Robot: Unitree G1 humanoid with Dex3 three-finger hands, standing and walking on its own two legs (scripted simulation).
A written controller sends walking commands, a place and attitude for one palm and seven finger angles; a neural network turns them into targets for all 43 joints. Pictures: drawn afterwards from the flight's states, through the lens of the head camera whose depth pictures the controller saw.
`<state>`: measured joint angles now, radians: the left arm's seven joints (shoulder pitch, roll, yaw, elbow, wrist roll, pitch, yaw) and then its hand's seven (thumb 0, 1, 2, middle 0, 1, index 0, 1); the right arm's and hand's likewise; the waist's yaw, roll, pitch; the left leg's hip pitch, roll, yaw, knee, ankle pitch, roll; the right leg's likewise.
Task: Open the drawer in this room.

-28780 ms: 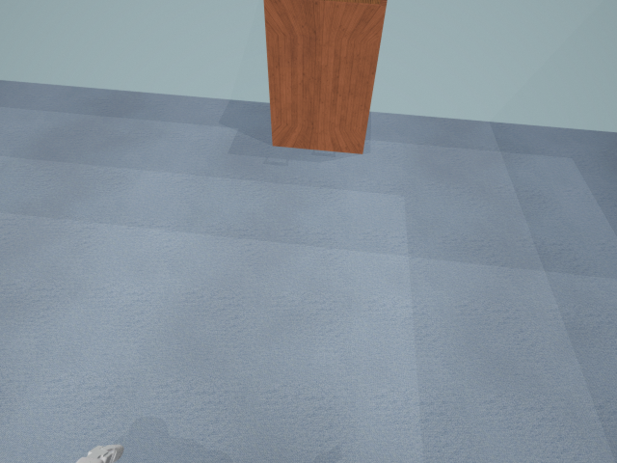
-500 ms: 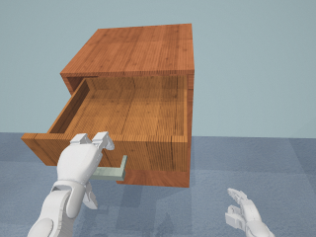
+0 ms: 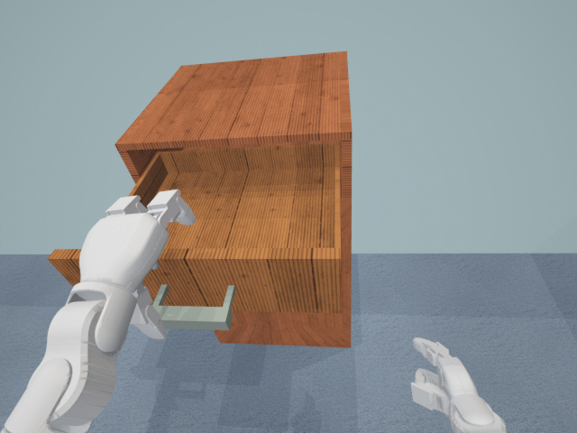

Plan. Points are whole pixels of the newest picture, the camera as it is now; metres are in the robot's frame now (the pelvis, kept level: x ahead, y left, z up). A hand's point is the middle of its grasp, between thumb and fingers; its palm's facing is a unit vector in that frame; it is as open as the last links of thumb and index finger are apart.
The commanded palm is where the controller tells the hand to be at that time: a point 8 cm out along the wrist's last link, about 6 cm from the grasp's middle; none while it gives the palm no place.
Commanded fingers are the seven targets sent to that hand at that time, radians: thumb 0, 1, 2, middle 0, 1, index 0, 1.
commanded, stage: lift the hand off the handle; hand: left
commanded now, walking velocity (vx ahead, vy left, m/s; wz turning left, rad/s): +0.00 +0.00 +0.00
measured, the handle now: (192, 304) +0.28 +0.21 +0.03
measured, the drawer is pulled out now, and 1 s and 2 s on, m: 0.30 0.30 0.30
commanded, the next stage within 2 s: draw the hand back to the body in 0.14 s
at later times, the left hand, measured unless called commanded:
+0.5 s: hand (134, 272) +0.24 +0.22 +0.17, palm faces +0.16 -0.11 -0.98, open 13.9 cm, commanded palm +0.19 +0.22 +0.23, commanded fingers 0.00 -0.50 0.30 -0.30 -1.20 -0.30 -1.20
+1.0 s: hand (121, 279) +0.21 +0.20 +0.20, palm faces +0.30 -0.83 -0.47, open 13.6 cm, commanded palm +0.16 +0.25 +0.23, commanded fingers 0.00 -0.19 0.44 -0.28 -1.00 -0.28 -1.00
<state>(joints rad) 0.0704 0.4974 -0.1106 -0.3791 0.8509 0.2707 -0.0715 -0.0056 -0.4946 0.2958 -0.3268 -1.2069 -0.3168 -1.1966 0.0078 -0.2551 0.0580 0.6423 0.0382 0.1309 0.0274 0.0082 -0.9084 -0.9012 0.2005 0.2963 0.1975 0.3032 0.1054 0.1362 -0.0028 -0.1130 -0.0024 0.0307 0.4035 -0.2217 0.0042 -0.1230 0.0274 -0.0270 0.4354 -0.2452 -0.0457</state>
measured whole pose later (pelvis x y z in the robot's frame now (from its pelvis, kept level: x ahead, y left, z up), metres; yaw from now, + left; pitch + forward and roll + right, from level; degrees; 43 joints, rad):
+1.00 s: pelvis +0.00 +0.00 +0.00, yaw +0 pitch -5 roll +0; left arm 0.33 0.36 0.21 -0.55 0.03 -0.06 0.03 -0.01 -0.43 0.32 -0.32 -1.16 -0.31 -1.15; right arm 0.10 -0.21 0.06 0.60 0.01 -0.08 -0.05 0.01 -0.91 -0.90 0.20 0.30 0.20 0.30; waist 0.08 0.08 0.06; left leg -0.12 0.01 0.02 0.44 -0.24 0.01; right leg -0.09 0.04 -0.04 0.41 -0.23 -0.04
